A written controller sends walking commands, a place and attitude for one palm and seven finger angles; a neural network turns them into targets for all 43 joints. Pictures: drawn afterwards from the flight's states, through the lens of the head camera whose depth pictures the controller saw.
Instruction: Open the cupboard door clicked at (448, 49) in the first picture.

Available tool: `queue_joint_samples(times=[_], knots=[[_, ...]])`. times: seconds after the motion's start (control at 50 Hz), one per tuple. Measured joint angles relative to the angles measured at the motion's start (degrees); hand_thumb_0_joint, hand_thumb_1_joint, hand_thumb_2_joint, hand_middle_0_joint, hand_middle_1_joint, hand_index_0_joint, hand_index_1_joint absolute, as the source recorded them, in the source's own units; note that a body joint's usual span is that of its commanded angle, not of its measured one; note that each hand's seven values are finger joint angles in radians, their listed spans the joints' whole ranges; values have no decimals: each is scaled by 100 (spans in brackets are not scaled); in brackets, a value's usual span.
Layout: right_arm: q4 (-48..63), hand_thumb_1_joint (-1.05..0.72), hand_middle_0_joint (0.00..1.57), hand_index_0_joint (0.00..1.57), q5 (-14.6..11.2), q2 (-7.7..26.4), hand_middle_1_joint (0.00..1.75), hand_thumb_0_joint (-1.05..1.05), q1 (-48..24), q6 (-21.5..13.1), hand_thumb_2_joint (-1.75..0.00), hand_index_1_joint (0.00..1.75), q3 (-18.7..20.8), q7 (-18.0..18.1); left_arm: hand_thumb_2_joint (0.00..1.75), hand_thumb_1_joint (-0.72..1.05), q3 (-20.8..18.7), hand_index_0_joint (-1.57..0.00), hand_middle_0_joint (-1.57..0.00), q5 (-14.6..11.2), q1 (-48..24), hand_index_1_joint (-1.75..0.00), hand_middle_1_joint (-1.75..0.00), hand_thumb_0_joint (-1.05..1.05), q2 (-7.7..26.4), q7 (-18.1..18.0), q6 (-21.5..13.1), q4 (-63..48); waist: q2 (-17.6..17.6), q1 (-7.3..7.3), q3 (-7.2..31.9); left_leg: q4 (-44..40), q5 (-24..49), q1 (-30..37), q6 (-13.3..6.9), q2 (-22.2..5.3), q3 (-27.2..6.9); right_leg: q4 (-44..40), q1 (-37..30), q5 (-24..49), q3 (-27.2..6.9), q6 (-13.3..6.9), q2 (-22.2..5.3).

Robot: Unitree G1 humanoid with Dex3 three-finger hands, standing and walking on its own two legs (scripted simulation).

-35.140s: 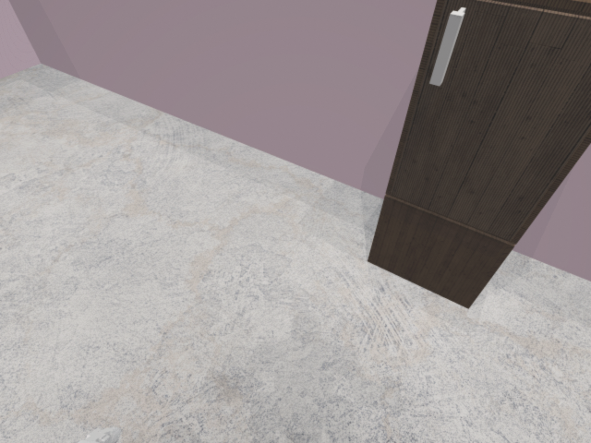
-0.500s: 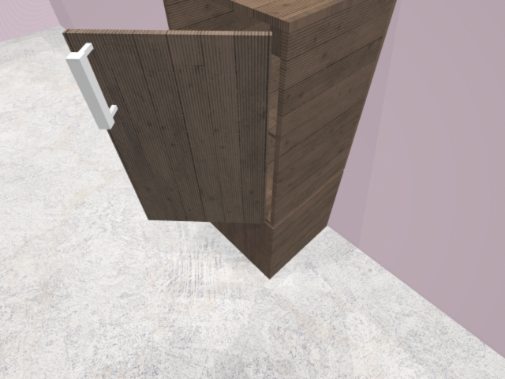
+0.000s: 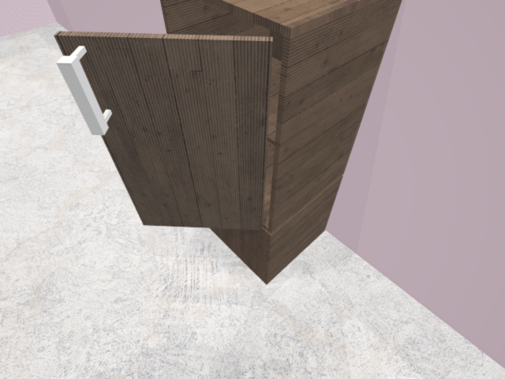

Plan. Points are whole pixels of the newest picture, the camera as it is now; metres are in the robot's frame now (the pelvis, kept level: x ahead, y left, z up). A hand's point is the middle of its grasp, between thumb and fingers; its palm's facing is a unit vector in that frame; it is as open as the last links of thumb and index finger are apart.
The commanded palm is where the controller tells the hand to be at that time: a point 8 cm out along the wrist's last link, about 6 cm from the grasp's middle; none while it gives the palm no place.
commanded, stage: come to a stop and stand still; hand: left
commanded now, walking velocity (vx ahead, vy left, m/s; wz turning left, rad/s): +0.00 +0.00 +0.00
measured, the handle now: (90, 92) +0.57 +0.35 +0.15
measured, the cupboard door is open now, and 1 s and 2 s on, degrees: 44 44 44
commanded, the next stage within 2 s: look again from close up in 0.16 s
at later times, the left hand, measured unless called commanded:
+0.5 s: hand out of the picture +0.01 +0.23 -0.18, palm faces +0.03 -0.96 -0.27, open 7.4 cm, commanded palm none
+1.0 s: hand out of the picture -0.13 +0.25 -0.18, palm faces +0.04 -0.98 -0.21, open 7.4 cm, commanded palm none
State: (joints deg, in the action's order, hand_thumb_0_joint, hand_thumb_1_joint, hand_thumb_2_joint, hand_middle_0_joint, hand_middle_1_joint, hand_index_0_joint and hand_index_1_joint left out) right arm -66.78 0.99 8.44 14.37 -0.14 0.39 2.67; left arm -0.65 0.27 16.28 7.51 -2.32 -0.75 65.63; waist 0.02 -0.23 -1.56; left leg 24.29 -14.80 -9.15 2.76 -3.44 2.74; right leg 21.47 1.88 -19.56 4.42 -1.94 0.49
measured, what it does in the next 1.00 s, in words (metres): shifts its weight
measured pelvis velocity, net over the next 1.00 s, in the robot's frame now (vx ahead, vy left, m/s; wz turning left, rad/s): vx -0.11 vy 0.07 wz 0.01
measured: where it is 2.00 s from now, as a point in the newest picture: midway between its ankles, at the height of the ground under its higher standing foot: outside the picture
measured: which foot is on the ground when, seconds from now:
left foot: down 0.00-1.00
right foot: down 0.00-1.00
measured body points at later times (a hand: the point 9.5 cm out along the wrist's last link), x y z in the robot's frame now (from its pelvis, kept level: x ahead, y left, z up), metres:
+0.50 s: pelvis -0.02 +0.03 -0.01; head -0.01 +0.03 +0.44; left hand +0.01 +0.28 -0.16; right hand +0.04 -0.22 -0.16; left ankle -0.02 +0.15 -0.74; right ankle -0.09 -0.09 -0.74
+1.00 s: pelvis -0.11 +0.07 +0.00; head -0.12 +0.07 +0.45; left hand -0.13 +0.30 -0.16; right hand -0.09 -0.17 -0.15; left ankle -0.03 +0.15 -0.74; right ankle -0.09 -0.08 -0.74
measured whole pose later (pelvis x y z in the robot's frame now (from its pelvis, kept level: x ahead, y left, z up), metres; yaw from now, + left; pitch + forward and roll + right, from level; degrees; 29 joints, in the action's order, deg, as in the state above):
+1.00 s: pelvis -0.11 +0.07 +0.00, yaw +0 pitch -3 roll -1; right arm -59.0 1.6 10.9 17.4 2.2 1.6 0.2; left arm -0.5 1.8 22.2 10.6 -1.5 1.5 58.9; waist -0.6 0.4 -0.5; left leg 27.8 -12.2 -17.5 -2.8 0.5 3.4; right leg 27.4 11.3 -17.6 2.1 1.2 -2.8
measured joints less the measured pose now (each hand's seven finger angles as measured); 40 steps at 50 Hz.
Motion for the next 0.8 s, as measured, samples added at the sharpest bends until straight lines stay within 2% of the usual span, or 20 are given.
queue_joint_samples(times=[0.28, 0.36, 0.44, 0.52, 0.6, 0.8], knots=[[123, -91, 20, 20, 1, 17, 30, 0, 34, 12, -90, 30, -25, -31, 90, 92, 45, -20, -20, 24, -19, -30, -30, 1, 84, 4, -4, -127, 23, -23, -29, 42, -63, 7, -74, 66, 46, -2, -19, -22, -34, 80, -75], [618, -91, 20, 20, 46, 210, 30, 1, 67, -135, -90, 30, 81, -26, 90, 92, 13, -20, -20, 78, -8, -30, -30, 1, 116, 10, -93, -451, -141, -45, -75, 571, -183, -435, -167, 74, 39, 551, 429, -151, -42, 102, -115], [900, -91, 20, 20, 20, 329, 30, 1, 11, -61, -90, 30, 134, -28, 90, 91, -48, -20, -20, 98, 76, -30, -30, 0, 242, -43, -68, -792, -159, 15, -22, 971, -193, -616, -338, 145, 55, 824, 545, -214, -90, 148, -197], [1037, -91, 20, 20, 24, 321, 30, 0, -140, -25, -90, 30, 161, -52, 90, 91, -61, -20, -20, 108, 97, -30, -30, 0, 420, -58, 87, -953, 14, 47, 42, 898, -341, -500, -268, 238, 94, 1141, 629, -390, -145, 255, -306], [1095, -91, 20, 20, 27, 347, 30, 0, -285, -30, -90, 30, 143, -81, 90, 91, -28, -20, -20, 83, 77, -30, -30, 0, 480, -42, 149, -1019, 14, 100, 80, 1003, -283, -486, -379, 207, 157, 1070, 561, -254, -208, 323, -283], [1097, -90, 20, 20, 45, 316, 30, 0, -185, 41, -90, 30, 69, -215, 90, 91, 54, -20, -20, 113, 49, -30, -30, 0, 506, 74, 210, -968, 61, 79, 128, 585, 293, -590, -530, 282, 166, 697, 679, 328, -202, 368, -330]])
